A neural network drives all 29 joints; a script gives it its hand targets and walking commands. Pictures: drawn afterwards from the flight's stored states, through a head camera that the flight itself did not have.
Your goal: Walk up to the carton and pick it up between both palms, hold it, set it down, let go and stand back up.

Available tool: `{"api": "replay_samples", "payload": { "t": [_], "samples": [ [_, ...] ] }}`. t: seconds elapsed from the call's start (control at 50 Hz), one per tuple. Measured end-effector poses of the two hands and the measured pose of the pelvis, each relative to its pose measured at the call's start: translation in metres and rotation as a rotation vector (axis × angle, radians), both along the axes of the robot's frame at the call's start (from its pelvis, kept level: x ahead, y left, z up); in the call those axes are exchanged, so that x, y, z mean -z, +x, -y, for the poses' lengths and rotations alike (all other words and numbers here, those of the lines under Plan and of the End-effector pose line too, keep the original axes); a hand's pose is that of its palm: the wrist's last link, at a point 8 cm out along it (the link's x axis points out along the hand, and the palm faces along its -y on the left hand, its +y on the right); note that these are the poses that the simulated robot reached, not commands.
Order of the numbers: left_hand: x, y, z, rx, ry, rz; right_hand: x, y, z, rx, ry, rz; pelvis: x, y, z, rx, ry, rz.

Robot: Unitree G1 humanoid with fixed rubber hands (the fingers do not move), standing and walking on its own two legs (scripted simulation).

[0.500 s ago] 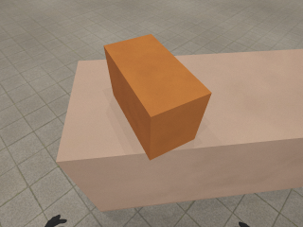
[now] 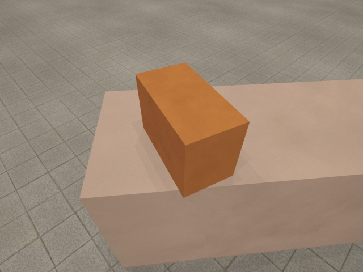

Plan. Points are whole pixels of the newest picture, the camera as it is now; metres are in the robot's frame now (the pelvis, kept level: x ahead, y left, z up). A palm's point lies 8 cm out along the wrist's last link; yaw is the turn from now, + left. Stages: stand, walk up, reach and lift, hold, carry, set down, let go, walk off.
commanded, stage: walk up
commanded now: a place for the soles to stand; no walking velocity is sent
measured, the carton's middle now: (184, 125) +0.53 -0.01 +0.03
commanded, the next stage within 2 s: stand in 0.18 s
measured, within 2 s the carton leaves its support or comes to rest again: neither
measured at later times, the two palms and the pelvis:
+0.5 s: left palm out of the picture +0.08 +0.25 -0.11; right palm out of the picture +0.10 -0.25 -0.11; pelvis +0.02 +0.00 +0.00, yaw +0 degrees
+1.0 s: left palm out of the picture +0.09 +0.25 -0.11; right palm out of the picture +0.10 -0.25 -0.12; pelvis +0.03 +0.00 +0.00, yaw +0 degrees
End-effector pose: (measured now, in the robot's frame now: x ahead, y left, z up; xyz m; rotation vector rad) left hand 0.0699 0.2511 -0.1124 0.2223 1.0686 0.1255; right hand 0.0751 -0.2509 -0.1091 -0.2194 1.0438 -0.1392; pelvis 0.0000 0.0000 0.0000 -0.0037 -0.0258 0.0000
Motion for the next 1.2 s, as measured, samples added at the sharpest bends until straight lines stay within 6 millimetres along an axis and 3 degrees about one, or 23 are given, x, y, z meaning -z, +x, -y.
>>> {"api": "replay_samples", "payload": {
  "t": [0.16, 0.3, 0.78, 1.1, 1.14, 1.2],
  "samples": [
    [0.003, -0.014, -0.002, -0.017, 0.007, -0.041, 0.001, 0.006, 0.001, -0.005, 0.0, -0.005, 0.0, 0.003, 0.001, 0.001, 0.0, -0.004],
    [0.003, -0.014, 0.004, -0.016, 0.001, -0.058, 0.003, 0.014, -0.002, -0.007, 0.014, -0.005, -0.001, 0.009, 0.002, 0.001, 0.002, -0.008],
    [-0.002, 0.032, 0.006, -0.002, 0.009, -0.007, 0.005, 0.033, 0.0, 0.009, 0.011, -0.023, -0.003, 0.029, 0.003, 0.005, 0.008, -0.005],
    [0.003, 0.017, 0.001, -0.025, 0.014, -0.073, 0.009, 0.028, -0.001, -0.002, 0.015, -0.047, -0.003, 0.026, 0.002, 0.004, 0.007, -0.012],
    [0.01, 0.026, -0.003, -0.04, 0.043, -0.128, 0.017, 0.036, 0.001, -0.027, 0.028, -0.037, 0.004, 0.019, 0.003, 0.005, 0.009, -0.026],
    [0.013, 0.059, -0.003, -0.033, 0.063, -0.115, 0.023, 0.06, 0.003, -0.064, 0.039, 0.009, 0.014, 0.007, 0.007, 0.0, 0.009, -0.017]
  ]
}}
